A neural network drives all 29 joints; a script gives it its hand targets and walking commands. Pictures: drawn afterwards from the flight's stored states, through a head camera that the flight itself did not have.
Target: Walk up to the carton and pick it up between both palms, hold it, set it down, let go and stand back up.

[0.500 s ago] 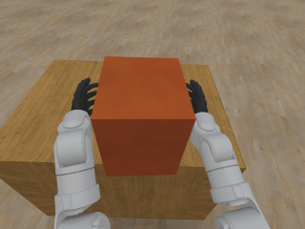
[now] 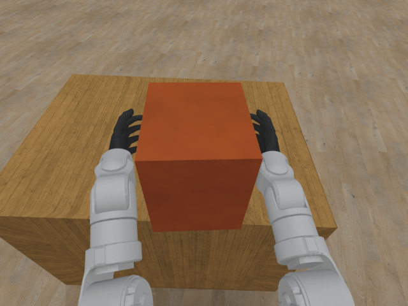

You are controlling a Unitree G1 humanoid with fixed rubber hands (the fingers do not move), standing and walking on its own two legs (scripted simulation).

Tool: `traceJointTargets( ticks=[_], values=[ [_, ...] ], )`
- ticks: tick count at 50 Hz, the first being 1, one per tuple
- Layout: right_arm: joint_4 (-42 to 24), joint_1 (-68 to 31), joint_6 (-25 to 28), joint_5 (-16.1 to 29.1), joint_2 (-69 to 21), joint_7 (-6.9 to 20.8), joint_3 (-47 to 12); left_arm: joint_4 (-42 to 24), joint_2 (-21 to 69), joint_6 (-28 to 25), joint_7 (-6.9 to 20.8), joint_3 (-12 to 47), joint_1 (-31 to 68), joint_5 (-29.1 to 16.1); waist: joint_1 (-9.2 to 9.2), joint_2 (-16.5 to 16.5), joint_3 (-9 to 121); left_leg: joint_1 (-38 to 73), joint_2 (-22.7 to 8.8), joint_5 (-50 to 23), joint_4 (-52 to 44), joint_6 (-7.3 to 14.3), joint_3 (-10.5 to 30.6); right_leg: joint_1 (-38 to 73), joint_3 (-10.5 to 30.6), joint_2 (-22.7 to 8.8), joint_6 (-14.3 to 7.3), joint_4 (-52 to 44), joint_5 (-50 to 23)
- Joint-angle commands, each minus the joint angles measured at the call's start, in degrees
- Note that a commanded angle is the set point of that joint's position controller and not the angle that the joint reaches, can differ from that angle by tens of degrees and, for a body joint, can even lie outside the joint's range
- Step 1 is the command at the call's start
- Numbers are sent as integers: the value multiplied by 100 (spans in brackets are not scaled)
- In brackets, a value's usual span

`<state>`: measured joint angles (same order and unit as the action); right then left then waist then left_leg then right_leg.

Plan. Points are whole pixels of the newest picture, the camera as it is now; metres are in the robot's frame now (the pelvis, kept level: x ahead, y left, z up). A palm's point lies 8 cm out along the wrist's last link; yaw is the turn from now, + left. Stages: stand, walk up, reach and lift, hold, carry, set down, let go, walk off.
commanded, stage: set down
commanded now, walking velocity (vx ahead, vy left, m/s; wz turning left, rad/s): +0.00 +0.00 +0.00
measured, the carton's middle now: (196, 158) +0.39 -0.01 +0.09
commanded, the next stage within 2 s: none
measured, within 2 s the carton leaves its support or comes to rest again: rests again in 1.74 s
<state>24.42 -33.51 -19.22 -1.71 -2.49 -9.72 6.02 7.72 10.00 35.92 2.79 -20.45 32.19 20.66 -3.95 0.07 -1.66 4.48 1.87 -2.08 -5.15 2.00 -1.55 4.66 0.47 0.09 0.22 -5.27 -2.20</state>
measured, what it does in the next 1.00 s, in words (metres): stands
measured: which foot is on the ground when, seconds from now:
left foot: down 0.00-1.00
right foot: down 0.00-1.00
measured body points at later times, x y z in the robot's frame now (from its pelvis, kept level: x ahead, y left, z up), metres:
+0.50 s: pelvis +0.00 +0.00 +0.00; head +0.00 +0.00 +0.45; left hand +0.39 +0.14 +0.11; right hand +0.39 -0.15 +0.11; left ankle +0.00 +0.09 -0.76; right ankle -0.01 -0.12 -0.76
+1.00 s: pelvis +0.01 +0.00 +0.00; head +0.02 +0.00 +0.45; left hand +0.41 +0.13 +0.08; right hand +0.41 -0.15 +0.08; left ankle +0.00 +0.09 -0.76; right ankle -0.01 -0.12 -0.76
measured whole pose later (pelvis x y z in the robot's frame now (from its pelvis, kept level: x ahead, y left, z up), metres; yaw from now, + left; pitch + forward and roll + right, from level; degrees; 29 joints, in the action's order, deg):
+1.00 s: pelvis +0.01 +0.00 +0.00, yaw +2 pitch +9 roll +0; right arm 44.5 -35.3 0.0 -15.8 -5.5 -7.6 21.1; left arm 43.0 7.5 5.9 0.1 -25.7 37.9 21.0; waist -2.2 -0.5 9.0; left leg -6.9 2.0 -3.1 -5.1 2.1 0.2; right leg -6.2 -1.3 0.0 -0.2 -5.1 -2.4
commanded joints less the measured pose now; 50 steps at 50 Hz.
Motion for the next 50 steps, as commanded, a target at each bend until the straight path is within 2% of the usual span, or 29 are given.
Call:
traceJointTargets(
  ticks=[1,2,3,5,6,7,9,11,12,14,16,17,18,19,24,25,26,28,29,30,32,35,38,39,42,44,45,48,50],
  values=[
    [-1326,-2814,522,496,-2264,462,-1876,-944,2003,-351,569,2052,2361,-714,48,-150,3061,1133,-42,-2978,358,-248,175,1392,-12,248,124,561,-2993],
    [-1377,-2827,554,656,-2339,447,-2036,-1043,1918,-364,521,2098,2381,-723,125,-172,2844,1024,-11,-2923,377,-229,95,1434,77,214,121,581,-3029],
    [-1308,-2712,545,726,-2245,422,-2072,-1054,1921,-320,485,2195,2313,-741,85,-200,2650,955,-29,-2795,359,-215,119,1338,79,199,131,570,-2943],
    [-1232,-2769,553,686,-2176,397,-2052,-922,1941,-305,471,2194,2345,-822,43,-132,2568,804,-58,-2253,291,-168,128,1262,92,157,106,543,-2488],
    [-1410,-2827,597,655,-2169,395,-2069,-706,1925,-323,461,2146,2239,-826,145,62,2513,567,-49,-1988,283,-115,108,1287,67,125,158,549,-2387],
    [-1435,-2947,629,618,-2138,396,-2077,-716,1959,-367,448,2159,2325,-862,140,132,2503,581,-58,-1821,233,-90,122,1208,85,136,182,633,-2292],
    [-1422,-2902,670,595,-2129,353,-2052,-500,2031,-413,447,2164,2253,-869,126,130,2396,507,-95,-1575,166,-38,114,1206,79,93,158,601,-2132],
    [-1206,-2891,654,590,-2297,309,-2080,-540,1915,-545,465,2046,2370,-810,197,153,2565,486,-96,-1393,83,1,52,1319,87,74,226,624,-2099],
    [-1096,-2889,656,557,-2271,321,-2029,-434,1839,-615,477,1947,2458,-783,203,241,2523,335,-101,-993,38,31,90,1292,115,62,198,629,-1740],
    [-787,-2824,697,439,-2186,339,-1735,-274,1820,-737,483,1975,2689,-743,105,-2,2267,110,-98,-668,15,-11,95,1108,89,69,132,581,-1253],
    [-601,-2936,758,227,-2164,413,-1465,198,1754,-866,492,1802,2642,-642,193,-88,2377,103,-85,-489,100,-9,59,718,15,66,155,520,-822],
    [-439,-2892,775,78,-2075,439,-1269,292,1771,-932,493,1791,2749,-710,34,7,2201,65,-96,-510,136,-34,79,579,2,92,111,467,-789],
    [-299,-2908,813,12,-2092,466,-1156,389,1743,-1025,492,1702,2749,-623,96,-111,2319,66,-111,-499,121,-20,93,617,18,84,100,470,-748],
    [-161,-2860,868,-98,-2092,486,-988,480,1750,-1135,494,1686,2845,-650,35,-177,2343,70,-71,-550,132,-41,90,579,-15,107,65,455,-746],
    [178,-2973,1208,-552,-2255,645,-648,1314,1919,-1807,481,1352,2764,-468,109,-76,2795,-63,-61,-927,147,-16,109,655,-74,108,39,453,-1239],
    [303,-2946,1283,-626,-2343,676,-594,1262,1931,-1980,473,1379,2931,-440,73,-35,2986,-45,-73,-1052,162,-30,119,725,-88,122,24,452,-1370],
    [485,-2966,1363,-777,-2316,701,-434,1482,1972,-2116,470,1391,3016,-406,-24,-94,2921,-128,-66,-1164,171,-43,163,639,-130,162,-12,409,-1411],
    [660,-3001,1474,-954,-2410,757,-322,1923,2022,-2327,481,1157,2954,-292,38,-1,2890,-51,-45,-1031,185,-6,146,434,-121,159,14,381,-1184],
    [798,-3017,1514,-962,-2523,797,-343,1999,2011,-2443,468,1090,3078,-241,164,43,2845,-233,-29,-978,163,23,157,408,-156,207,10,387,-1113],
    [924,-3082,1571,-973,-2560,834,-235,1993,2033,-2560,463,1071,3253,-211,70,-41,2903,-239,-24,-906,185,12,169,358,-135,203,-12,404,-1110],
    [1254,-2942,1656,-1090,-2624,883,-93,2309,2053,-2722,440,971,3270,-128,146,4,2851,-344,-57,-898,213,17,174,262,-133,209,-58,393,-1016],
    [1118,-3123,1837,-1194,-2646,909,-98,2600,2189,-2957,397,1026,3304,-181,168,-49,3081,-573,-52,-994,263,47,172,358,-126,183,-56,449,-1091],
    [1017,-3402,1993,-1246,-2889,943,-155,2522,2255,-3197,341,1101,3645,-240,182,102,3738,-468,-48,-1217,289,97,140,336,-156,184,-60,518,-1479],
    [1024,-3335,2056,-1128,-3050,926,-273,2436,2239,-3278,304,1193,3702,-264,228,59,3970,-473,-5,-1479,333,104,124,503,-126,157,-51,574,-1917],
    [1242,-3259,2126,-1199,-2999,907,-357,2755,2369,-3386,283,1240,3580,-227,198,18,4134,-419,1,-1737,332,46,138,693,-57,147,-54,650,-2262],
    [1397,-3092,2125,-1289,-3031,875,-281,2996,2363,-3422,333,1163,3504,-173,180,75,3947,-519,9,-1370,315,68,117,673,-96,153,-91,597,-1925],
    [1535,-3059,2100,-1325,-2966,876,-128,2987,2330,-3417,342,1207,3591,-190,148,-63,3763,-649,28,-1288,293,50,108,576,-75,160,-82,533,-1726],
    [1761,-2837,2069,-1383,-2917,867,50,3105,2231,-3399,379,983,3436,-73,111,-89,3366,-595,-10,-1409,295,26,118,355,-75,152,-91,441,-1788],
    [1622,-2979,2108,-1419,-2959,867,89,3201,2264,-3436,409,986,3443,-118,119,-39,3406,-651,-21,-1506,365,16,167,492,-99,166,-111,472,-1793]
  ],
)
